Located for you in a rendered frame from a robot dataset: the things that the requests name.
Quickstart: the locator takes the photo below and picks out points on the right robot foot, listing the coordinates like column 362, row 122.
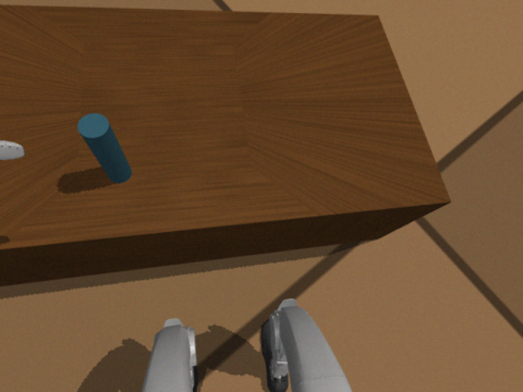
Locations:
column 274, row 385

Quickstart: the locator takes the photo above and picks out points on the can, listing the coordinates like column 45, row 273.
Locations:
column 100, row 138

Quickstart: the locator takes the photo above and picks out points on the left robot hand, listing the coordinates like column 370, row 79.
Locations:
column 10, row 150

